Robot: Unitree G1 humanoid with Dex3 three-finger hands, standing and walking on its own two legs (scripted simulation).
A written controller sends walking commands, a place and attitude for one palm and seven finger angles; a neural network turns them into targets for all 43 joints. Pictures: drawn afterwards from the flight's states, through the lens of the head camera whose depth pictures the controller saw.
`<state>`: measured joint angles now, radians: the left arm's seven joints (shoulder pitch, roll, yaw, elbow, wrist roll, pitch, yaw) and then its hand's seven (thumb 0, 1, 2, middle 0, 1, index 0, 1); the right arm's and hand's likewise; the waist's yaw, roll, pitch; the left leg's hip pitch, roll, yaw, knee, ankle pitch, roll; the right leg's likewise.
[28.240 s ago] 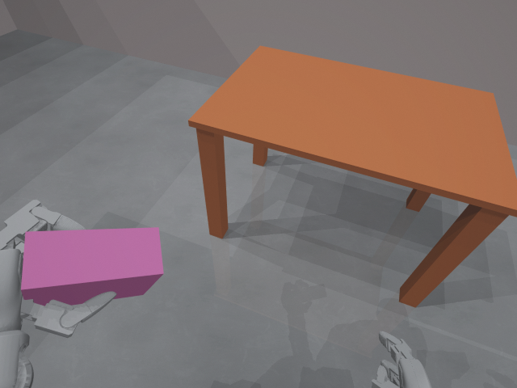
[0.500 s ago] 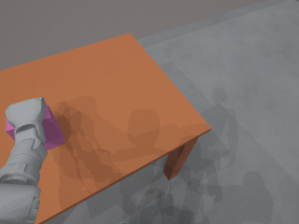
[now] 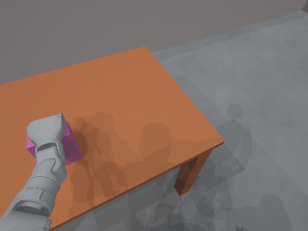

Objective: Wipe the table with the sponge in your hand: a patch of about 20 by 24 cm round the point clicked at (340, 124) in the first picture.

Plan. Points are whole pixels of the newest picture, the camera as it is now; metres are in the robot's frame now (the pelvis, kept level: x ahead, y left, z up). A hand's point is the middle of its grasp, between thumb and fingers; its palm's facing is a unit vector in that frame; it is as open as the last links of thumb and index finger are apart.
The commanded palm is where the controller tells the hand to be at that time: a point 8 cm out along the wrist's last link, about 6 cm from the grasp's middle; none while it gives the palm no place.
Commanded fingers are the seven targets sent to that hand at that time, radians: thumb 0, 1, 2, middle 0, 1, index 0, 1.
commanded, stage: wipe back along the middle lane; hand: left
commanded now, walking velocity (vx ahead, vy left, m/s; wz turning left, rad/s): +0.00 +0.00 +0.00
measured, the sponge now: (59, 151) +0.34 +0.32 -0.06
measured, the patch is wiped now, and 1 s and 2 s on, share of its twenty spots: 0.85 0.85 0.85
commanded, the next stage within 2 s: slide across to the third lane in 1.64 s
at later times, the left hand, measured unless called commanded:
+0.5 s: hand (57, 155) +0.30 +0.29 +0.00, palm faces -0.08 -0.03 -1.00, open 10.2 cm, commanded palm +0.27 +0.26 +0.02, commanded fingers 0.00 0.10 1.30 -1.20 -1.60 -1.20 -1.60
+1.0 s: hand (61, 164) +0.28 +0.27 -0.01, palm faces -0.08 -0.04 -1.00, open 10.1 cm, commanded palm +0.25 +0.25 +0.02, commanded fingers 0.00 0.10 1.30 -1.20 -1.60 -1.20 -1.60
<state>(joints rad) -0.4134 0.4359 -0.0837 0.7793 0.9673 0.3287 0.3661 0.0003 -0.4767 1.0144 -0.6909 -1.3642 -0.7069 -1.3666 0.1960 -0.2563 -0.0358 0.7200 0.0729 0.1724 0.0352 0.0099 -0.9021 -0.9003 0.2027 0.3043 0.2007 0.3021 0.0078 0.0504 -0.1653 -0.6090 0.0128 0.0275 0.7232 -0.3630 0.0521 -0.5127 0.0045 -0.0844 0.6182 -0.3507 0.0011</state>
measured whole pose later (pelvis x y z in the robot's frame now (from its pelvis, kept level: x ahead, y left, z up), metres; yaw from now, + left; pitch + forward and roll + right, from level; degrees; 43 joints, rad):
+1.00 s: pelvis +0.00 -0.02 +0.00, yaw +1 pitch +10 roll -2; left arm -0.15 0.35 -0.12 0.49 0.97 0.42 0.32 0.00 -0.47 1.00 -0.68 -1.38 -0.70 -1.38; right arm 0.14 -0.26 -0.01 0.66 0.08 0.14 0.00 0.01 -0.90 -0.90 0.20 0.30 0.20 0.30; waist 0.05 0.05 -0.15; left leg -0.51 0.02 0.02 0.70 -0.35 0.02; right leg -0.43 0.01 -0.09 0.64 -0.37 -0.03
